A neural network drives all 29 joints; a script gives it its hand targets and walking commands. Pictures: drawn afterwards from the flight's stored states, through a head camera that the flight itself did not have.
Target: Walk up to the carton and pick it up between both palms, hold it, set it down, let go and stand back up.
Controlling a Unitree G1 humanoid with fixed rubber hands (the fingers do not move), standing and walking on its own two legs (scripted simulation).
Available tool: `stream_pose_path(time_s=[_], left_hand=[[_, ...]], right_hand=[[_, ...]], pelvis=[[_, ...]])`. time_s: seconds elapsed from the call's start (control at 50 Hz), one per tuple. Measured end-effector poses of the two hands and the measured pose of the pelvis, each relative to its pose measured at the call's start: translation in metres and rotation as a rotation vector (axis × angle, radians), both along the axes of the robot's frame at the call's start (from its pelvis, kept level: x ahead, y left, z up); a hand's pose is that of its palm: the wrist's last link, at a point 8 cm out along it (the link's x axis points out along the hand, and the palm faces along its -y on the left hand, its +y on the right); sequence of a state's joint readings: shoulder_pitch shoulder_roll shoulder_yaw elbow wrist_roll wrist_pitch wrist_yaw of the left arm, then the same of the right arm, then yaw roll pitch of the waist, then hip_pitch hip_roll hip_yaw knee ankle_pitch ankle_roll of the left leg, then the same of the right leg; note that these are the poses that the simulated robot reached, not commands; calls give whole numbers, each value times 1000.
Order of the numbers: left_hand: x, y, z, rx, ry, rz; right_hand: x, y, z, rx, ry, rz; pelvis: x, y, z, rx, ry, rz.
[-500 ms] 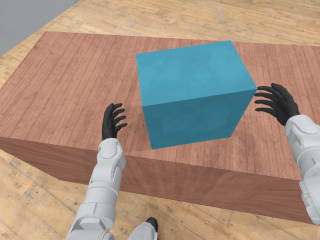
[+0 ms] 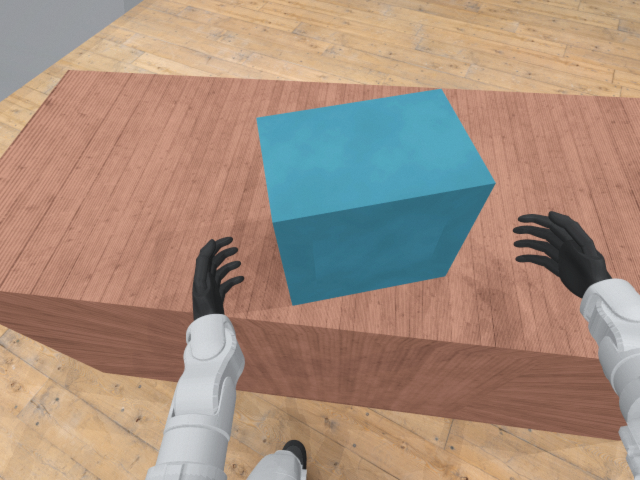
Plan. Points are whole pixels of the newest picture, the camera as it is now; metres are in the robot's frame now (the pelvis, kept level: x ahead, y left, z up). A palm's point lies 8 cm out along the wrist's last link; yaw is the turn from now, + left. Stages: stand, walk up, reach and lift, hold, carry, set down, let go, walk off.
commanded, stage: set down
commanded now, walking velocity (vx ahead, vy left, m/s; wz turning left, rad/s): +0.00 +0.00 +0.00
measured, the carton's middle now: (361, 205) +0.46 +0.05 +0.01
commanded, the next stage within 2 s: none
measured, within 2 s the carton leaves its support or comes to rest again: neither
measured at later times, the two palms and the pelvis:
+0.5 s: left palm (213, 346) +0.23 +0.20 +0.02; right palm out of the picture +0.31 -0.29 +0.02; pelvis +0.00 -0.02 +0.00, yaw +1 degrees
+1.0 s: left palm (210, 383) +0.19 +0.18 +0.02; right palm out of the picture +0.24 -0.31 +0.02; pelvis +0.01 +0.00 +0.00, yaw +0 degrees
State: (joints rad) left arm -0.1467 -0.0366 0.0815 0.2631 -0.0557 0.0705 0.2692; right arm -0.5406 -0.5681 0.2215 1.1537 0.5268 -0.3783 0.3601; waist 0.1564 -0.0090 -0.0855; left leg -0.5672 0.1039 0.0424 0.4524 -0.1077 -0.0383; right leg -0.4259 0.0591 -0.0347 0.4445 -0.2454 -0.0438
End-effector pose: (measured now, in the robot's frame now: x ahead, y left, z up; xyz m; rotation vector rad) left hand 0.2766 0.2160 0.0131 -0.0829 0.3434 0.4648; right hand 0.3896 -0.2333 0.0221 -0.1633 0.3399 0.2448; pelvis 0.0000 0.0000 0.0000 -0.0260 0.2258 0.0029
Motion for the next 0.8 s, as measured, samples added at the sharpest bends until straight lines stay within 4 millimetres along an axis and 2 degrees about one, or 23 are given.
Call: stream_pose_path(time_s=[0.16, 0.32, 0.48, 0.72, 0.8], left_hand=[[-17, -1, 10, 31, -19, 13], [-39, -11, 7, 16, -9, 29], [-49, -20, 6, 20, -9, 23], [-63, -18, 16, 40, -25, 30], [-67, -23, 21, 28, -40, 19]], right_hand=[[-22, -20, -5, -7, 17, -18], [-50, -34, -2, 9, -15, -24], [-78, -55, -4, -13, 37, -74], [-102, -57, 2, 17, 0, -69], [-110, -62, 2, 19, 4, -88]], pelvis=[[0, -4, 2, 2, -34, 3], [2, -11, 2, 15, -65, 8], [1, -15, 2, 22, -103, 11], [9, -9, 3, 28, -145, 3], [10, -5, 4, 28, -156, 2]])
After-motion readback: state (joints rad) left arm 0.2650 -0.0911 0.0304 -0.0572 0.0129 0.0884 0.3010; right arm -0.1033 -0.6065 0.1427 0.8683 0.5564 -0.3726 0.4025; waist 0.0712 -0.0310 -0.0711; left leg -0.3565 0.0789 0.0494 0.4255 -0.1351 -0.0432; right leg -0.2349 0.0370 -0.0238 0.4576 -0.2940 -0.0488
